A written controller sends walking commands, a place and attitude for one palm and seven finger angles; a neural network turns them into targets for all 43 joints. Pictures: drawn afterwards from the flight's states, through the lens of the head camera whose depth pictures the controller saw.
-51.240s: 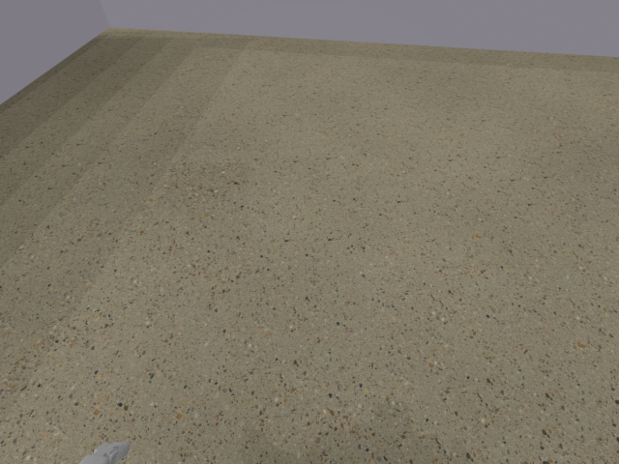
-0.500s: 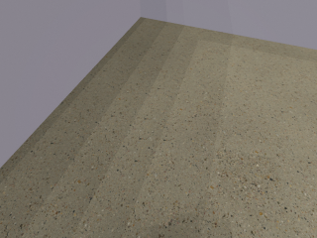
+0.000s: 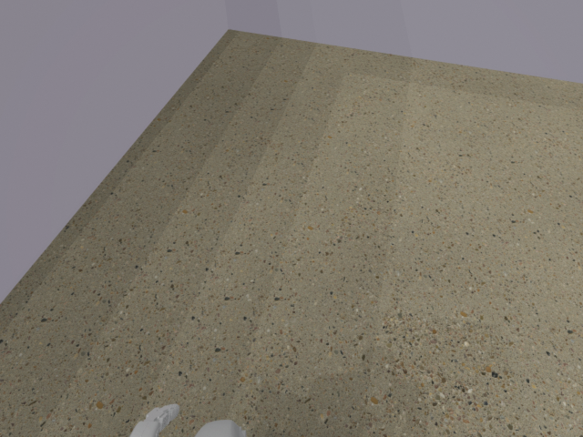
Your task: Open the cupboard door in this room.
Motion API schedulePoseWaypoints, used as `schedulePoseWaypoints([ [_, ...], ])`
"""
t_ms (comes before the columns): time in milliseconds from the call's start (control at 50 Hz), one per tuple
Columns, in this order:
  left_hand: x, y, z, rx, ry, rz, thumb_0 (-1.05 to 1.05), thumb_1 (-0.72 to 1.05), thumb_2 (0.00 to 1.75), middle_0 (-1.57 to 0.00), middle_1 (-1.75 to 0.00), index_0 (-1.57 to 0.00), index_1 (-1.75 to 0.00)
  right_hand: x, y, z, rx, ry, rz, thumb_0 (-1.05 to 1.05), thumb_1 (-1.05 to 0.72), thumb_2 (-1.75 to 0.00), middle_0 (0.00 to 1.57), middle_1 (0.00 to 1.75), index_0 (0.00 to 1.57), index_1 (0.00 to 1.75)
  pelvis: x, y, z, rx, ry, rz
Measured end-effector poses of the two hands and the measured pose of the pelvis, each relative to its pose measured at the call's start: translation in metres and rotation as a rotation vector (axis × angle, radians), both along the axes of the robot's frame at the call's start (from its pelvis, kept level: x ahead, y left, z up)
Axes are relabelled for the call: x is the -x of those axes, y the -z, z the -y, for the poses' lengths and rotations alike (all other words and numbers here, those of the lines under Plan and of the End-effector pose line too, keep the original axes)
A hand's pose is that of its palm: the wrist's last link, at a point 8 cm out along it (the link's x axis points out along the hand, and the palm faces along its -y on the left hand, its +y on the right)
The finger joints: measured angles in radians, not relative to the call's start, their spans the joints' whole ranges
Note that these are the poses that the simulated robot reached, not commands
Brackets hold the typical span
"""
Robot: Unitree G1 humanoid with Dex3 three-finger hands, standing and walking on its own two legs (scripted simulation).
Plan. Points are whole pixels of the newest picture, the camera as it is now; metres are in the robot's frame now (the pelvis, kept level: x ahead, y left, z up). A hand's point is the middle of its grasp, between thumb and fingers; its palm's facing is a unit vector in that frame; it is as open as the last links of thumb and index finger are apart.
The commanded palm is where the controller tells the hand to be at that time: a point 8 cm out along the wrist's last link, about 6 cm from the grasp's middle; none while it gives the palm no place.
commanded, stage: turn to face it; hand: left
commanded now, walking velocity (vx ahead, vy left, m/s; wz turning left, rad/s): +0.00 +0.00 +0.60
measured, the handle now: out of the picture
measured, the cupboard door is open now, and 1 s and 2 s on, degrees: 49 49 49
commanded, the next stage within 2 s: none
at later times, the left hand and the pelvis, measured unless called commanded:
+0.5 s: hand out of the picture +0.11 +0.25 -0.17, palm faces +0.30 -0.92 -0.24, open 7.4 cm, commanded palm none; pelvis +0.08 +0.02 +0.00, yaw +15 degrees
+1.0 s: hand out of the picture +0.03 +0.14 -0.17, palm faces +0.58 -0.78 -0.22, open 7.4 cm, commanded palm none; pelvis +0.11 -0.04 +0.00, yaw +35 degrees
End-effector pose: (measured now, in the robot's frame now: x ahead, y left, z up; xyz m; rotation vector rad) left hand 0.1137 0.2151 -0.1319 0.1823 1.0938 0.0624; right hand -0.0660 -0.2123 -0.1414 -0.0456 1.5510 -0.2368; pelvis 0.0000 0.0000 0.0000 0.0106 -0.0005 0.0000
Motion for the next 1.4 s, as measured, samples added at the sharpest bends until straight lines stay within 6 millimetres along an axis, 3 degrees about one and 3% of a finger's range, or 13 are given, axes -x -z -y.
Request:
schedulePoseWaypoints([
  [180, 0.008, 0.015, -0.034, 0.008, -0.181, -0.054, -0.03, 0.95, 0.9, -0.21, -0.3, -0.2, -0.3, -0.188, -0.015, 0.014, 0.08, -0.222, 0.285, 0.0, -0.92, -0.9, 0.19, 0.3, 0.2, 0.3, -0.043, 0.003, -0.011, 0.031, -0.106, -0.002],
  [240, 0.017, 0.035, -0.05, 0.024, -0.232, -0.093, -0.02, 0.93, 0.9, -0.21, -0.3, -0.2, -0.3, -0.237, -0.015, 0.008, 0.118, -0.298, 0.37, 0.0, -0.92, -0.9, 0.19, 0.3, 0.2, 0.3, -0.059, 0.017, -0.024, 0.045, -0.137, 0.0],
  [300, 0.024, 0.042, -0.064, 0.014, -0.265, -0.141, -0.01, 0.92, 0.9, -0.21, -0.3, -0.2, -0.3, -0.265, -0.018, 0.001, 0.139, -0.351, 0.41, 0.0, -0.91, -0.9, 0.19, 0.3, 0.2, 0.3, -0.064, 0.021, -0.03, 0.039, -0.166, -0.005],
  [440, 0.025, 0.014, -0.08, -0.025, -0.346, -0.116, 0.0, 0.91, 0.9, -0.2, -0.3, -0.2, -0.3, -0.287, -0.027, -0.009, 0.114, -0.445, 0.367, 0.0, -0.91, -0.9, 0.2, 0.3, 0.2, 0.3, -0.074, 0.003, -0.026, 0.054, -0.239, -0.029],
  [560, 0.027, -0.003, -0.072, -0.068, -0.403, -0.103, 0.0, 0.91, 0.9, -0.2, -0.3, -0.2, -0.3, -0.299, -0.02, -0.002, 0.06, -0.483, 0.331, 0.0, -0.9, -0.9, 0.2, 0.3, 0.2, 0.3, -0.085, -0.001, -0.008, 0.054, -0.309, -0.036],
  [700, 0.038, -0.011, -0.035, -0.125, -0.475, -0.078, 0.0, 0.91, 0.9, -0.2, -0.3, -0.2, -0.3, -0.324, 0.005, 0.028, 0.009, -0.524, 0.289, 0.0, -0.9, -0.9, 0.2, 0.3, 0.2, 0.3, -0.098, 0.009, 0.029, 0.013, -0.4, -0.035],
  [800, 0.06, -0.018, -0.001, -0.096, -0.549, -0.131, 0.0, 0.9, 0.9, -0.2, -0.3, -0.2, -0.3, -0.351, -0.002, 0.034, -0.003, -0.585, 0.283, 0.0, -0.9, -0.9, 0.2, 0.3, 0.2, 0.3, -0.107, -0.002, 0.039, -0.014, -0.475, -0.022],
  [900, 0.08, -0.012, 0.025, -0.043, -0.624, -0.155, 0.0, 0.9, 0.9, -0.21, -0.3, -0.2, -0.3, -0.381, -0.012, 0.02, -0.006, -0.674, 0.298, 0.0, -0.91, -0.9, 0.2, 0.3, 0.2, 0.3, -0.113, -0.006, 0.043, -0.035, -0.543, -0.018],
  [980, 0.106, 0.001, 0.037, 0.002, -0.694, -0.182, 0.0, 0.9, 0.9, -0.21, -0.3, -0.2, -0.3, -0.408, -0.016, -0.01, -0.008, -0.768, 0.341, 0.01, -0.91, -0.9, 0.19, 0.3, 0.2, 0.3, -0.111, -0.001, 0.039, -0.027, -0.596, -0.013],
  [1060, 0.138, 0.023, 0.036, 0.04, -0.769, -0.215, 0.0, 0.9, 0.9, -0.21, -0.3, -0.2, -0.3, -0.43, -0.018, -0.049, -0.008, -0.86, 0.431, 0.0, -0.91, -0.9, 0.19, 0.3, 0.2, 0.3, -0.105, 0.013, 0.028, -0.007, -0.65, -0.008],
  [1140, 0.154, 0.027, 0.025, 0.035, -0.817, -0.244, 0.01, 0.9, 0.9, -0.21, -0.3, -0.2, -0.3, -0.432, -0.028, -0.07, -0.013, -0.919, 0.477, 0.0, -0.91, -0.9, 0.2, 0.3, 0.2, 0.3, -0.1, 0.012, 0.027, 0.001, -0.685, -0.001],
  [1280, 0.142, 0.001, 0.002, -0.025, -0.869, -0.134, 0.01, 0.91, 0.9, -0.2, -0.3, -0.2, -0.3, -0.42, -0.03, -0.067, -0.016, -0.969, 0.408, 0.0, -0.9, -0.9, 0.2, 0.3, 0.2, 0.3, -0.103, -0.002, 0.032, 0.033, -0.758, -0.003],
  [1400, 0.122, -0.013, 0.003, -0.087, -0.899, -0.078, 0.0, 0.91, 0.9, -0.2, -0.3, -0.2, -0.3, -0.422, -0.014, -0.048, -0.04, -0.986, 0.328, 0.0, -0.9, -0.9, 0.2, 0.3, 0.2, 0.3, -0.119, 0.0, 0.047, 0.036, -0.83, -0.018],
])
